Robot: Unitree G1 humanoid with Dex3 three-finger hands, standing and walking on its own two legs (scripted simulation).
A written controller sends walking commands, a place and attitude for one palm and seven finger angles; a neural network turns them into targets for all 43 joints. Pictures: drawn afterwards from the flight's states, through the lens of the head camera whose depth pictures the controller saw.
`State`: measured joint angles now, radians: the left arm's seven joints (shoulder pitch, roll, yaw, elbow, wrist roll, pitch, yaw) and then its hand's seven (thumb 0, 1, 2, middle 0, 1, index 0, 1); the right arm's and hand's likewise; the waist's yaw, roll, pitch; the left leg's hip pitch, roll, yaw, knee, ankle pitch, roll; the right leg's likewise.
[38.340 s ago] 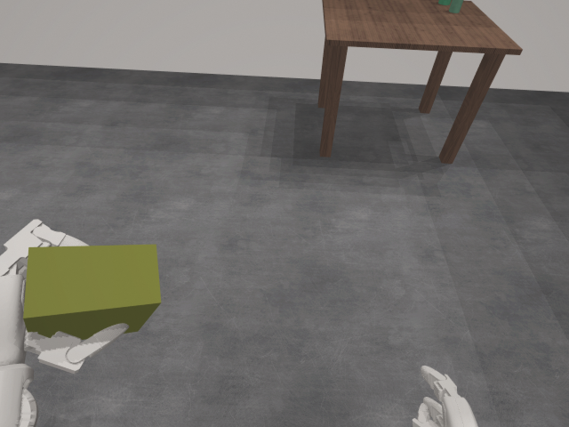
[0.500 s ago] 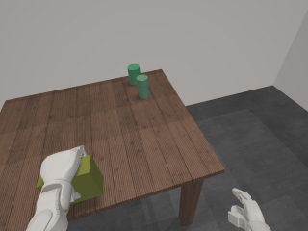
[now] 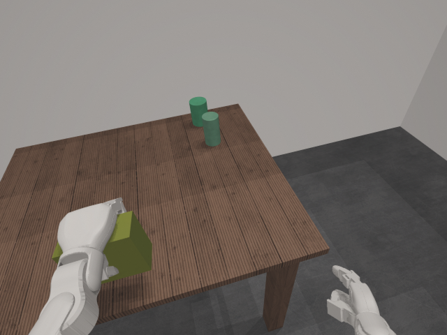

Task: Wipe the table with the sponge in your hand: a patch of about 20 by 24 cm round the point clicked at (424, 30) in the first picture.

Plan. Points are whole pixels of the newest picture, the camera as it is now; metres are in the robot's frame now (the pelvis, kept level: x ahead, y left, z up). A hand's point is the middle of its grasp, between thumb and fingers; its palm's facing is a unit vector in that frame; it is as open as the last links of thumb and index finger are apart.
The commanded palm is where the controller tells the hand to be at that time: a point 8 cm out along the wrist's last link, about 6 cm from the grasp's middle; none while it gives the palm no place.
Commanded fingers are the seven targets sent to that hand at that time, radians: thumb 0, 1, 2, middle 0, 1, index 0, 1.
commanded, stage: lift the sponge slowly off the table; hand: left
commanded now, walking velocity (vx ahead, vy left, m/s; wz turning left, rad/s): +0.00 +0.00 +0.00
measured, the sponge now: (111, 255) +0.24 +0.26 +0.02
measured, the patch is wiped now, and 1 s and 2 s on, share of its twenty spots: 1.00 1.00 1.00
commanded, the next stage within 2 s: bring the sponge back beside the body in 0.36 s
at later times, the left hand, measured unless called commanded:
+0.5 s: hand (102, 237) +0.24 +0.26 +0.07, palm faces +0.00 -0.13 -0.99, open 10.4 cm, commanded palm +0.21 +0.27 +0.15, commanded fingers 0.00 0.10 1.30 -1.20 -1.60 -1.20 -1.60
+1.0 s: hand (92, 240) +0.22 +0.27 +0.09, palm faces +0.03 -0.12 -0.99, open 10.4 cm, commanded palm +0.19 +0.27 +0.16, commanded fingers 0.00 0.10 1.30 -1.20 -1.60 -1.20 -1.60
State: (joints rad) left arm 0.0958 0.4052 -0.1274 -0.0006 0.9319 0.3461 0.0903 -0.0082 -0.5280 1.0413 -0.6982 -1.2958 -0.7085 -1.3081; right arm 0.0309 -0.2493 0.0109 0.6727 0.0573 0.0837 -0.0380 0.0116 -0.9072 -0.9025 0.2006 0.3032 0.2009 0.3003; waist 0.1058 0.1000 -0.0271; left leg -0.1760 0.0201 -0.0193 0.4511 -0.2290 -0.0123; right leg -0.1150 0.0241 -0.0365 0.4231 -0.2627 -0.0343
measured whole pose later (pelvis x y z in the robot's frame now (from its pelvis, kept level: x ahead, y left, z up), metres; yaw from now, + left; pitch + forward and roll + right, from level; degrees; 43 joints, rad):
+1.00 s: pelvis -0.01 +0.00 +0.00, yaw +0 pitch -4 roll +0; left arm 0.13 0.46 -0.10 -0.15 0.90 0.37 0.00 -0.01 -0.53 1.04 -0.70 -1.29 -0.71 -1.31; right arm 0.00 -0.25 0.04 0.66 0.05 0.08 -0.04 0.01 -0.91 -0.90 0.20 0.30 0.20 0.30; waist 0.12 0.11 0.00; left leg -0.14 0.02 -0.02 0.42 -0.21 -0.01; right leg -0.08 0.03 -0.04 0.39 -0.24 -0.04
